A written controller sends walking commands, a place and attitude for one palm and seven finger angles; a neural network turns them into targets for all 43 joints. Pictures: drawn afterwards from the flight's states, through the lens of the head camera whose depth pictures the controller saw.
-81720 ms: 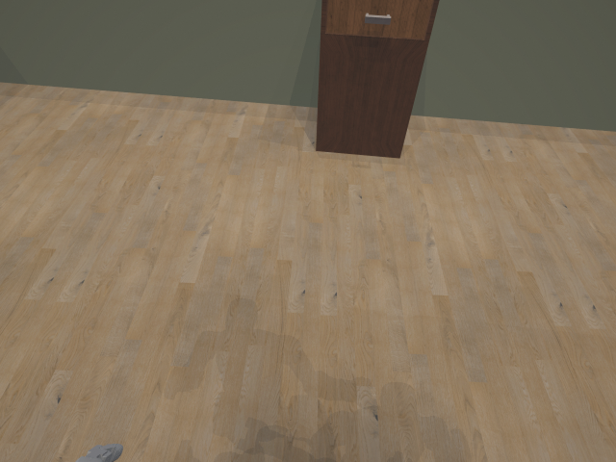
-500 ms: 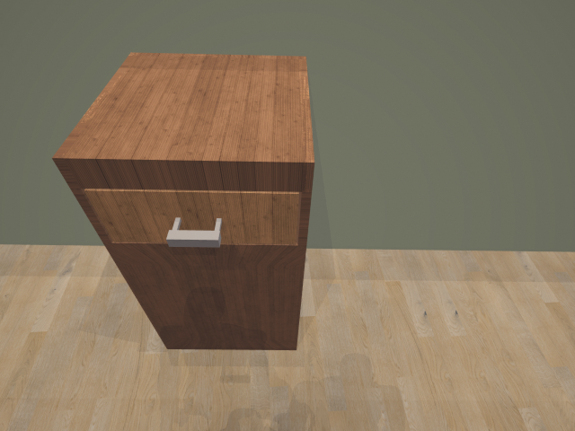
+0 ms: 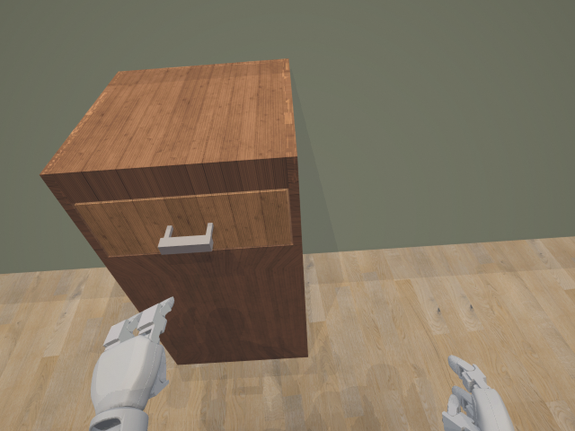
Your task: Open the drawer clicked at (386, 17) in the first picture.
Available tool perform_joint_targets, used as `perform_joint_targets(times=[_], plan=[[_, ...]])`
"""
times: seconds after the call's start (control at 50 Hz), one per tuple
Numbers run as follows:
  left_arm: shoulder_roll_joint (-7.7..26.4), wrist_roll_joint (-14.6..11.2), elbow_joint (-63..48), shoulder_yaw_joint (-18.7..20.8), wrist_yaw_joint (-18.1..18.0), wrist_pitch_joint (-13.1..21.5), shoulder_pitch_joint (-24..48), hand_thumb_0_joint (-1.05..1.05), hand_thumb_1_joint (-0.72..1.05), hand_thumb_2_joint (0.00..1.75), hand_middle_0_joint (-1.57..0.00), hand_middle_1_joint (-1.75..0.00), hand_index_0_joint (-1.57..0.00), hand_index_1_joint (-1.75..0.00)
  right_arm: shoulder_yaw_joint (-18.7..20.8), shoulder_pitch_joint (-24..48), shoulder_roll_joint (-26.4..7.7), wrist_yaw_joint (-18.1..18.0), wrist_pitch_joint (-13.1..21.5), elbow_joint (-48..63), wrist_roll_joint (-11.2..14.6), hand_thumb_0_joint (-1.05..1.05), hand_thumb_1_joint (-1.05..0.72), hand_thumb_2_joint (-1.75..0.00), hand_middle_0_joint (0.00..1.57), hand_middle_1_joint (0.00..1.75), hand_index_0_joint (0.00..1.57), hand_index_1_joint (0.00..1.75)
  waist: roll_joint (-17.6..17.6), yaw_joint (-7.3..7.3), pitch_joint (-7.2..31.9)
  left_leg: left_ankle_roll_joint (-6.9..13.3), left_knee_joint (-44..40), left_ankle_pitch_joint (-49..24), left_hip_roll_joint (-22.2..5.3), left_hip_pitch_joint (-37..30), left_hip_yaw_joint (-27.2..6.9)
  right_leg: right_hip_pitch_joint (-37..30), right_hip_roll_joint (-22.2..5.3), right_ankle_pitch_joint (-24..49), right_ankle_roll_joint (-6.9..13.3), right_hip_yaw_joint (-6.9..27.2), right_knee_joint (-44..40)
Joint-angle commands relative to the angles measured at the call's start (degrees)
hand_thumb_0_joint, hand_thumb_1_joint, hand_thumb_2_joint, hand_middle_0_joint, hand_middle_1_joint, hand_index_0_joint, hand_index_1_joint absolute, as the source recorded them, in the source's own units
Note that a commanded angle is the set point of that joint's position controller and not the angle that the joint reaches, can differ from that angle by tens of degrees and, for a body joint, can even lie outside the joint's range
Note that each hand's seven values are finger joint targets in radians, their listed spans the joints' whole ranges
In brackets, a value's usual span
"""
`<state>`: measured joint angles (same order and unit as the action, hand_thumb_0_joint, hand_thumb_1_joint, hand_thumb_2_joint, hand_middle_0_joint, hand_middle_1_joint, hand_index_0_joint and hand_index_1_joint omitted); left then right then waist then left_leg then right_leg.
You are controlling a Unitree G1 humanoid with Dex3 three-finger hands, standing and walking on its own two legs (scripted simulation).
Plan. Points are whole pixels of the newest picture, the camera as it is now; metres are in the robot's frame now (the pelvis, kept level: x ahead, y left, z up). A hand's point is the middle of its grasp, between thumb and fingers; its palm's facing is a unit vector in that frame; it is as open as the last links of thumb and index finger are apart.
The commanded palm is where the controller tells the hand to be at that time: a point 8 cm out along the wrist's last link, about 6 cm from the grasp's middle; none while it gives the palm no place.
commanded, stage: raise the hand with hooked fingers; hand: left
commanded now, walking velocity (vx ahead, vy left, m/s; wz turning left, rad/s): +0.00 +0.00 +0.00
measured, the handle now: (188, 236) +0.49 +0.24 -0.04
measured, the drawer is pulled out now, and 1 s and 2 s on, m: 0.00 0.00 0.00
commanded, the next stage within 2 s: move the hooked fingers above the handle in 1.62 s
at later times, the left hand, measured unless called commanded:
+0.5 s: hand (156, 353) +0.23 +0.20 +0.01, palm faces +0.02 -0.11 -0.99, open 10.7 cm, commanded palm +0.20 +0.21 +0.06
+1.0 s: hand (138, 279) +0.31 +0.23 +0.07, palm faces +0.10 -0.09 -0.99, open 13.4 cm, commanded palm +0.29 +0.24 +0.13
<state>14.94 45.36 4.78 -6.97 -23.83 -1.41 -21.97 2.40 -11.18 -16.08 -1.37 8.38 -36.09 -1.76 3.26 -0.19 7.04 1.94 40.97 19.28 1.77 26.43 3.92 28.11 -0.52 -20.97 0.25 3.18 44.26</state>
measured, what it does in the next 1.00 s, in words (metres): stands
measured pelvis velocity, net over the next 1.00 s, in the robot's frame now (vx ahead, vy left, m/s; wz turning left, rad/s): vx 0.04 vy -0.01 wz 0.03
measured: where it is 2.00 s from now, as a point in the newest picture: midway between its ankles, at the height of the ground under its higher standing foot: outside the picture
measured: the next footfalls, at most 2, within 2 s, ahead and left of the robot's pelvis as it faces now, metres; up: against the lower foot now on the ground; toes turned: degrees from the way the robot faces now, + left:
none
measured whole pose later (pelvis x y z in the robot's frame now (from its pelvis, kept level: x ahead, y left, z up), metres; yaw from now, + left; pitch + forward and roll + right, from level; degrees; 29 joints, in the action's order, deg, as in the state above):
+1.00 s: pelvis +0.04 -0.01 +0.01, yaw +1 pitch +5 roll +1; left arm 22.8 56.3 0.1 -5.1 -13.5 -5.9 -4.9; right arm 1.3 -5.9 -13.6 -1.1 -6.6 -33.8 -0.4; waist 3.3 3.8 4.1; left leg 1.2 35.3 19.9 1.3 20.6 1.7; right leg 20.9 0.0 -21.1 0.4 1.2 36.9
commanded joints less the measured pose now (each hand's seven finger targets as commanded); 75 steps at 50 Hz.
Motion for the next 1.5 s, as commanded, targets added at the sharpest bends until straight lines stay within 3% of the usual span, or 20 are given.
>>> perform_joint_targets(times=[0.0, 0.06, 0.08, 0.14, 0.16, 0.2, 0.26, 0.3, 0.36, 0.42, 0.46, 0.5, 0.56, 0.68, 0.82, 0.9, 1.02, 1.2, 1.28, 1.48], plan=[[3.61, 14.40, -4.26, 2.43, -2.57, 2.63, -16.18, 0.00, 0.55, 0.75, -0.22, -0.53, -0.22, -0.53, 1.22, 12.17, -3.92, 4.42, -7.01, 14.78, -0.85, 0.00, -0.90, -0.90, 0.20, 0.30, 0.20, 0.30, -14.92, 8.63, -1.40, -1.67, -2.93, -6.35, 0.81, 6.28, -3.37, 1.45, 2.07, 3.32, 5.18, 1.92, -4.94], [9.97, 18.85, -10.99, 8.93, -6.14, 4.02, -11.42, 0.00, 0.48, 0.72, -0.23, -0.57, -0.23, -0.57, 0.83, 12.93, -2.39, 4.95, -10.29, 16.18, -1.05, 0.00, -0.90, -0.90, 0.20, 0.30, 0.20, 0.30, -7.30, 10.22, 4.86, -1.87, 0.01, -9.89, 1.39, 5.26, -3.14, 0.86, 2.55, 8.83, 5.64, 3.94, -0.89], [9.80, 20.07, -14.41, 8.41, -7.61, 3.91, -8.25, 0.00, 0.46, 0.71, -0.23, -0.58, -0.23, -0.58, 0.99, 12.84, -2.38, 5.07, -10.88, 16.88, -1.66, 0.00, -0.90, -0.90, 0.20, 0.30, 0.20, 0.30, -4.14, 9.66, 8.54, -1.74, 1.59, -11.50, 1.29, 3.09, -3.26, 2.73, 2.88, 9.98, 5.65, 4.97, 0.29], [11.13, 22.34, -18.63, 8.90, -10.91, 4.11, 2.93, 0.00, 0.39, 0.68, -0.24, -0.63, -0.24, -0.63, 1.34, 13.30, -2.26, 4.71, -11.29, 16.75, -2.34, 0.00, -0.90, -0.90, 0.20, 0.30, 0.20, 0.30, 0.49, 6.40, 12.79, -1.55, 6.98, -11.18, 1.18, -1.44, -4.63, 10.60, 2.80, 7.73, 5.35, 7.43, 1.41], [12.43, 21.91, -21.71, 9.64, -11.41, 4.23, 8.05, 0.00, 0.36, 0.67, -0.24, -0.64, -0.24, -0.64, 1.49, 13.13, -2.27, 4.20, -11.66, 16.00, -2.87, 0.00, -0.90, -0.90, 0.20, 0.30, 0.20, 0.30, 0.11, 4.86, 13.59, -1.17, 8.18, -9.56, 1.18, -1.47, -5.30, 11.34, 2.55, 6.36, 5.01, 7.68, 1.17], [11.69, 19.56, -21.98, 8.48, -10.95, 4.39, 10.60, 0.00, 0.32, 0.65, -0.24, -0.68, -0.24, -0.68, 1.42, 13.74, -2.34, 3.35, -11.26, 15.80, -3.03, 0.00, -0.90, -0.90, 0.20, 0.30, 0.20, 0.30, -0.24, 2.63, 13.15, -0.20, 10.05, -6.92, 1.58, -2.53, -5.30, 13.00, 2.02, 4.15, 4.24, 7.89, -0.52], [10.29, 15.54, -21.58, 6.21, -7.91, 3.84, 12.06, 0.00, 0.25, 0.62, -0.25, -0.72, -0.25, -0.72, 0.93, 14.27, -2.33, 2.11, -10.55, 15.08, -2.67, 0.00, -0.90, -0.90, 0.20, 0.30, 0.20, 0.30, -2.82, 0.77, 10.33, 0.58, 9.46, -4.98, 1.84, -1.04, -5.07, 9.95, 1.89, 5.07, 3.34, 7.32, -3.34], [10.52, 13.97, -18.64, 5.64, -4.88, 2.32, 10.33, 0.00, 0.20, 0.60, -0.25, -0.75, -0.25, -0.75, 0.38, 14.09, -2.14, 1.44, -10.67, 14.33, -2.27, 0.00, -0.90, -0.90, 0.20, 0.30, 0.20, 0.30, -5.64, 1.51, 8.87, 0.72, 6.57, -4.36, 1.72, 1.73, -4.36, 4.22, 1.61, 7.84, 2.63, 5.24, -4.37], [12.46, 12.80, -15.16, 7.26, -0.07, -0.51, 4.75, 0.00, 0.13, 0.57, -0.25, -0.80, -0.25, -0.80, -0.66, 14.40, -2.06, 0.66, -11.23, 14.18, -1.37, 0.00, -0.90, -0.90, 0.20, 0.30, 0.20, 0.30, -10.00, 3.72, 7.87, 0.54, 3.00, -5.91, 2.01, 3.54, -3.47, -3.91, 1.08, 14.22, 1.96, 6.59, -6.78], [14.58, 12.63, -14.77, 8.77, 2.98, -0.46, 4.90, 0.00, 0.06, 0.54, -0.26, -0.84, -0.26, -0.84, -1.35, 13.30, -1.67, 0.23, -11.23, 13.02, -0.94, 0.00, -0.90, -0.90, 0.20, 0.30, 0.20, 0.30, -9.47, 4.99, 7.56, 0.10, -0.29, -8.16, 1.80, 2.70, -2.97, -9.17, 0.50, 19.51, 1.54, 5.60, -7.26], [17.28, 13.07, -15.28, 12.16, 3.29, 0.76, 4.71, 0.00, 0.01, 0.52, -0.26, -0.87, -0.26, -0.87, -1.24, 13.31, -1.78, 0.10, -10.92, 12.54, -1.08, 0.00, -0.90, -0.90, 0.20, 0.30, 0.20, 0.30, -8.37, 6.17, 8.54, -0.07, -1.48, -9.69, 1.70, 1.84, -2.89, -11.47, 0.58, 21.97, 1.71, 6.05, -7.35], [15.61, 12.81, -17.01, 11.43, 2.81, 1.96, 6.03, 0.00, -0.03, 0.50, -0.27, -0.90, -0.27, -0.90, -0.78, 12.71, -1.56, 0.32, -10.74, 12.11, -1.10, 0.00, -0.90, -0.90, 0.20, 0.30, 0.20, 0.30, -5.22, 6.02, 9.00, -0.17, -2.33, -10.98, 1.74, 0.52, -2.97, -11.86, 0.31, 23.28, 1.93, 4.82, -7.18], [16.50, 12.42, -17.53, 13.39, 1.15, 2.89, 8.45, 0.00, -0.10, 0.47, -0.27, -0.94, -0.27, -0.94, 0.22, 12.14, -1.97, 0.46, -10.64, 11.56, -1.22, 0.00, -0.90, -0.90, 0.20, 0.30, 0.20, 0.30, -6.01, 5.49, 10.12, -0.16, -2.55, -12.44, 1.73, -0.48, -2.95, -12.13, 0.41, 24.27, 1.91, 3.82, -7.18], [15.39, 11.96, -17.85, 11.13, -0.02, 1.02, 14.18, 0.00, -0.24, 0.41, -0.28, -1.03, -0.28, -1.03, 1.68, 11.35, -2.97, 0.49, -10.55, 10.82, -0.37, 0.00, -0.90, -0.90, 0.20, 0.30, 0.20, 0.30, -3.39, 4.39, 11.36, -0.05, -3.48, -14.99, 1.30, -5.03, -2.68, -10.03, 0.84, 22.85, 2.10, 0.96, -7.36], [16.60, 11.40, -16.98, 8.93, 4.93, -3.48, 21.38, 0.00, -0.41, 0.34, -0.29, -1.14, -0.29, -1.14, 1.37, 11.28, -3.51, 0.07, -11.62, 10.36, 0.84, 0.00, -0.90, -0.90, 0.20, 0.30, 0.20, 0.30, -3.53, 4.37, 9.64, -0.11, -6.90, -19.95, 0.09, -10.16, -2.96, -11.28, 1.30, 22.42, 2.03, -1.88, -9.36], [18.18, 11.49, -16.87, 9.33, 7.63, -4.42, 25.76, 0.00, -0.50, 0.30, -0.30, -1.20, -0.30, -1.20, 0.82, 11.46, -3.26, -0.01, -12.37, 10.45, 1.19, 0.00, -0.90, -0.90, 0.20, 0.30, 0.20, 0.30, -1.06, 4.81, 9.25, -0.42, -8.70, -22.76, -0.28, -12.85, -3.15, -12.68, 1.46, 22.32, 2.25, -2.39, -10.55], [19.00, 11.31, -13.83, 8.06, 12.12, -5.39, 34.28, 0.00, -0.50, 0.30, -0.30, -1.20, -0.30, -1.20, -0.08, 10.90, -3.24, 0.06, -13.61, 10.18, 1.61, 0.00, -0.90, -0.90, 0.20, 0.30, 0.20, 0.30, -1.33, 4.10, 7.79, -0.82, -10.91, -23.99, -0.66, -15.12, -3.63, -13.16, 1.84, 20.44, 2.25, -3.62, -12.71], [23.12, 9.24, -11.04, 9.61, 17.55, -2.44, 45.23, 0.00, -0.50, 0.30, -0.30, -1.20, -0.30, -1.20, -0.40, 9.60, -3.51, -0.73, -13.95, 9.39, 2.04, 0.00, -0.90, -0.90, 0.20, 0.30, 0.20, 0.30, -1.07, 3.61, 8.73, -0.72, -12.64, -24.66, -0.44, -17.26, -3.97, -15.65, 1.84, 20.81, 2.18, -4.01, -15.24], [21.10, 8.02, -9.35, 9.46, 19.01, -1.06, 39.06, 0.00, -0.50, 0.30, -0.30, -1.20, -0.30, -1.20, -0.05, 8.39, -3.86, 0.14, -13.92, 9.78, 2.19, 0.00, -0.90, -0.90, 0.20, 0.30, 0.20, 0.30, -2.14, 4.56, 8.79, -0.93, -12.83, -27.76, -0.57, -16.37, -4.20, -16.63, 1.83, 22.37, 2.20, -4.33, -15.04], [23.59, 8.83, -13.40, 12.57, 13.99, 2.35, 41.37, 0.00, -0.50, 0.30, -0.30, -1.20, -0.30, -1.20, 0.97, 7.90, -4.10, 0.37, -13.15, 9.37, 2.19, 0.00, -0.90, -0.90, 0.20, 0.30, 0.20, 0.30, -0.82, 4.78, 10.67, -0.78, -12.70, -23.29, -0.25, -15.62, -3.99, -15.12, 1.82, 19.00, 2.31, -3.91, -14.78]])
